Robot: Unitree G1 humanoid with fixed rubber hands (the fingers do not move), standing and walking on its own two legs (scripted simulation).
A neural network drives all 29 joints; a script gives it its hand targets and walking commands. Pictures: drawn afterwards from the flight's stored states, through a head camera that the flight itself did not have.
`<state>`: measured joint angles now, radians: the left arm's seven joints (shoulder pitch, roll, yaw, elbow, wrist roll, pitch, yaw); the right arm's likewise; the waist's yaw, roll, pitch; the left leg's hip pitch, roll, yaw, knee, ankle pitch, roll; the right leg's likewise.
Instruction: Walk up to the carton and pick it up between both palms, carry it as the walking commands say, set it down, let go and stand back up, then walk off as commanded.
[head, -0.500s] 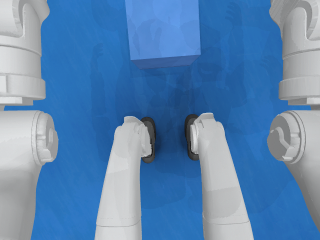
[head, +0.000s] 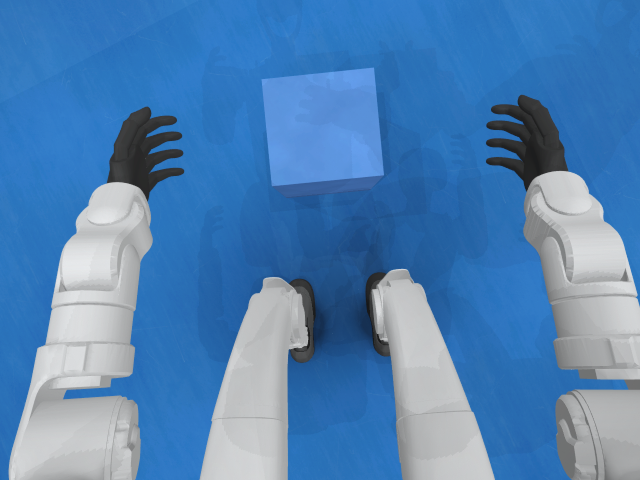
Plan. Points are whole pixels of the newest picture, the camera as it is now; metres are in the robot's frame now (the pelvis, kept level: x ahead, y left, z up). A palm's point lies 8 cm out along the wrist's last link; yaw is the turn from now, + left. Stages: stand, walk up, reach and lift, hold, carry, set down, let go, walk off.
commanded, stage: let go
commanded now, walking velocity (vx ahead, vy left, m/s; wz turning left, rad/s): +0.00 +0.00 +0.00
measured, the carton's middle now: (323, 142) +0.55 +0.02 -0.54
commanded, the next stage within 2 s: stand in 1.06 s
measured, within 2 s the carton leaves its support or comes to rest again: neither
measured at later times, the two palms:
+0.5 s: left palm (51, 385) +0.24 +0.23 +0.02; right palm out of the picture +0.22 -0.25 +0.01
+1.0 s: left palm (14, 406) +0.24 +0.23 +0.05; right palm out of the picture +0.22 -0.24 +0.01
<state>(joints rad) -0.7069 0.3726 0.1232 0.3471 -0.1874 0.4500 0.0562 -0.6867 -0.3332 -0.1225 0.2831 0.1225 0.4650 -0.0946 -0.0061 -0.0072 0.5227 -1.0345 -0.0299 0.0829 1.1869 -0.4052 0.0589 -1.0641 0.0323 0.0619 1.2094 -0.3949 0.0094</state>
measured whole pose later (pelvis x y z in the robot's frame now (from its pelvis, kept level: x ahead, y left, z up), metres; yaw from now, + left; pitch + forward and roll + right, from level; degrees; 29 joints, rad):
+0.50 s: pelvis +0.04 +0.00 +0.07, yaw -2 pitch -2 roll +1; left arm 0.10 0.20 0.10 0.45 -0.06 0.22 -0.07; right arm 0.11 -0.28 0.00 0.42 0.05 0.23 0.04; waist -0.01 -0.01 0.10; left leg -0.41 -0.03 0.08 0.79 -0.35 0.05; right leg -0.45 0.03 0.08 0.83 -0.34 0.01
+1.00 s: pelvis +0.08 +0.00 +0.09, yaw -2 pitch -11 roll +1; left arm 0.22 0.16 0.09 0.42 -0.05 0.22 -0.08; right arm 0.22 -0.28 0.00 0.41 -0.02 0.24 0.09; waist -0.01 0.07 0.17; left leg -0.09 -0.03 0.08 0.62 -0.34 0.05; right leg -0.13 0.03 0.09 0.66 -0.33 0.01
